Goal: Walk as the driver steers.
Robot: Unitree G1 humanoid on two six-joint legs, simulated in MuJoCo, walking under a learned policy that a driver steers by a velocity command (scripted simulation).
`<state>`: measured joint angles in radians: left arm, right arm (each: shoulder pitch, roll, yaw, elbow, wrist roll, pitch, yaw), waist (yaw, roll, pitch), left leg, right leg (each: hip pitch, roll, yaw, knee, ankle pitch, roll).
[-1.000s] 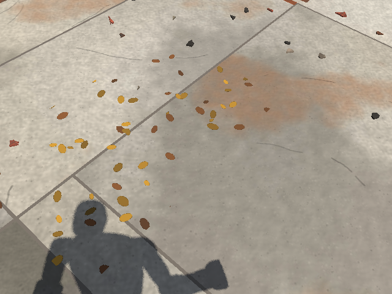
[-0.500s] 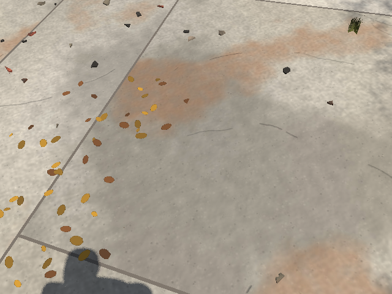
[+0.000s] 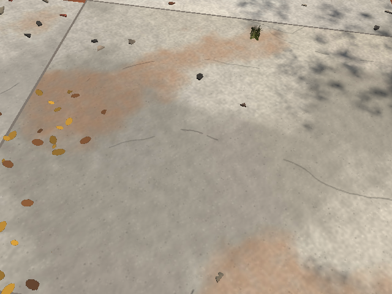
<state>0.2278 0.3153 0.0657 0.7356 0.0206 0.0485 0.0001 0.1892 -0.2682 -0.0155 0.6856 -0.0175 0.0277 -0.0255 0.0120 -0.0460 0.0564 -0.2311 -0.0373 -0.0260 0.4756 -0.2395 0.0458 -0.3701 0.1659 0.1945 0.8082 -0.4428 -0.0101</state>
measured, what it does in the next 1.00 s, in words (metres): walks ahead: right foot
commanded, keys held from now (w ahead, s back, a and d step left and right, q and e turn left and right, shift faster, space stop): no key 0.44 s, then w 0.56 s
